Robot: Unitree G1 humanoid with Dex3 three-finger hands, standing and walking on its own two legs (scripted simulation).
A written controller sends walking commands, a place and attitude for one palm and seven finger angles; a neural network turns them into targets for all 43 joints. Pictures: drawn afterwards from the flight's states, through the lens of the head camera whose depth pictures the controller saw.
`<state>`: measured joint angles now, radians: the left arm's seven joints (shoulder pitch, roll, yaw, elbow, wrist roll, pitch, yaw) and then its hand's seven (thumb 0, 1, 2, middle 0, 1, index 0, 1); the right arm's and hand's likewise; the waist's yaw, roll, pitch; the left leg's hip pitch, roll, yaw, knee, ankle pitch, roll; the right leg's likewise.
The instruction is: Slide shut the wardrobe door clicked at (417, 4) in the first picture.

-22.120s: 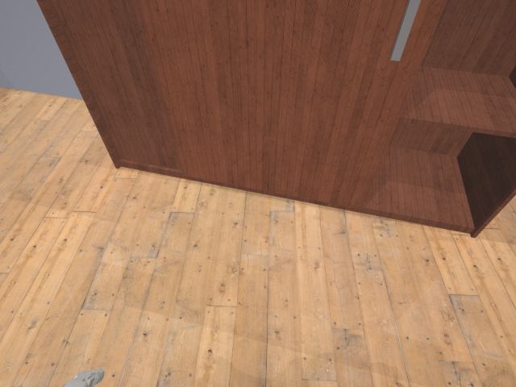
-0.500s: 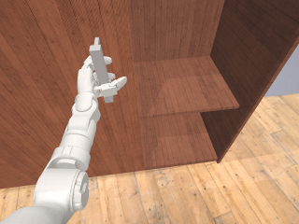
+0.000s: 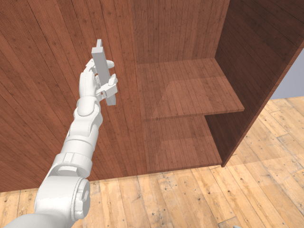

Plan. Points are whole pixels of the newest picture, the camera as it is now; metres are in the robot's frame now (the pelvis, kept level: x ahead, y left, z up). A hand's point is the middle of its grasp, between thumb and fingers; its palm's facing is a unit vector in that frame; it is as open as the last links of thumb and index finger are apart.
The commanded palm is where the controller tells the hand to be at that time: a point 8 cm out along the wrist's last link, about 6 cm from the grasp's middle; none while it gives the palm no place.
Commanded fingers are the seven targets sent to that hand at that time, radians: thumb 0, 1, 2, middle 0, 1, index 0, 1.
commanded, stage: grip the handle and tug to test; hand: left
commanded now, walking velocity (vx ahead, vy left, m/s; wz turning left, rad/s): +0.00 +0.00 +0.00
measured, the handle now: (105, 74) +0.50 +0.13 +0.14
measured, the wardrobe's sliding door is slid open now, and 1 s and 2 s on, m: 0.52 0.52 0.50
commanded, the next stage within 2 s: tug the door sideways, standing still in 0.46 s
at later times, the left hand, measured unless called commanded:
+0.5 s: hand (112, 86) +0.45 +0.11 +0.15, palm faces +0.10 -0.99 +0.01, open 6.2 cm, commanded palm +0.38 +0.16 +0.15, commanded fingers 0.00 0.90 0.90 -0.45 -1.40 -0.45 -1.40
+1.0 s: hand (113, 85) +0.45 +0.10 +0.15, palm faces +0.18 -0.98 -0.02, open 6.2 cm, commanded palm +0.42 +0.11 +0.15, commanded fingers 0.00 0.90 0.90 -0.45 -1.40 -0.45 -1.40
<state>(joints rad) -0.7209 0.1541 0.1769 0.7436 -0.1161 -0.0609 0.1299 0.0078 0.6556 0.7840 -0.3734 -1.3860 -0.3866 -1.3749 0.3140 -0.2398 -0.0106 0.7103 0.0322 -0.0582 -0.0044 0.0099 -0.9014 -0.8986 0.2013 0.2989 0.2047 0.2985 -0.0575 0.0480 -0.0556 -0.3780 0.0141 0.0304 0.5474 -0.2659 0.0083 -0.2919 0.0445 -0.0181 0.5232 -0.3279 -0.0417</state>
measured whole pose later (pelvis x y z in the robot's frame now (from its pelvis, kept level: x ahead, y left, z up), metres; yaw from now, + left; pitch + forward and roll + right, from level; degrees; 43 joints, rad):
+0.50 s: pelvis +0.03 +0.00 +0.01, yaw -3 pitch +5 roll +0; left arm -0.46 0.15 0.19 0.40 -0.14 0.05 0.12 0.01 0.70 0.73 -0.28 -1.39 -0.30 -1.35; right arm 0.31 -0.24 -0.02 0.64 0.04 -0.04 0.01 0.01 -0.90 -0.90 0.20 0.30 0.20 0.30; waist -0.07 0.05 -0.08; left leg -0.29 0.02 0.08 0.48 -0.27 0.01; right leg -0.22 0.05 0.03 0.46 -0.32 -0.04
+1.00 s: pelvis +0.05 -0.01 +0.00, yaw +3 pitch +5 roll +0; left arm -0.51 0.04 0.02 0.34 -0.11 0.12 0.22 0.01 0.68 0.83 -0.31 -1.36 -0.30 -1.39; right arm 0.20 -0.22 -0.01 0.67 0.01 -0.02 0.00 0.01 -0.90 -0.90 0.20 0.30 0.20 0.30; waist 0.02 0.06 -0.05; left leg -0.29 -0.01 -0.02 0.51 -0.31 0.00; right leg -0.19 0.02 -0.08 0.49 -0.37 -0.04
